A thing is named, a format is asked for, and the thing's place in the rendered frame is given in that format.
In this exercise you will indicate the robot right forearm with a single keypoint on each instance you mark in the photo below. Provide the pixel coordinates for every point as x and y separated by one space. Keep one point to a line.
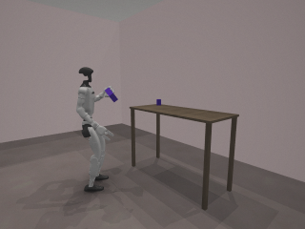
86 116

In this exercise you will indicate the left robot foot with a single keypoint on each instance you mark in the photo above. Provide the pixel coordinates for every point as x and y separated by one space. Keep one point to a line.
101 177

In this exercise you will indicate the sponge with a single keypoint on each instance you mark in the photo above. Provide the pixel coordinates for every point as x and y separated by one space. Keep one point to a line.
111 94

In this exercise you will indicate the robot left thigh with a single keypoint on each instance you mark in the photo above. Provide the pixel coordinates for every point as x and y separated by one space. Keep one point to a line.
102 143

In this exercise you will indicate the robot left forearm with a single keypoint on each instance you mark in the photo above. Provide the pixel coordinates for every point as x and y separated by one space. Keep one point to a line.
98 97

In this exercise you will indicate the right robot hand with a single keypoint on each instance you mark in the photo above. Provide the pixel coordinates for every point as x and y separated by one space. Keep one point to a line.
102 130

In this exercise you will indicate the robot right upper arm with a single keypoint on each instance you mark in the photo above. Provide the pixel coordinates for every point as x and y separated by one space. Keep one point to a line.
82 93

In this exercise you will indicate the table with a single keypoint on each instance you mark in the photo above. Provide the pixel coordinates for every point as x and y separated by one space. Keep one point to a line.
204 116

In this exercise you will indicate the left robot hand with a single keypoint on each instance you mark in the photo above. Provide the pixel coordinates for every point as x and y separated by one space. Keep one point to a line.
105 94

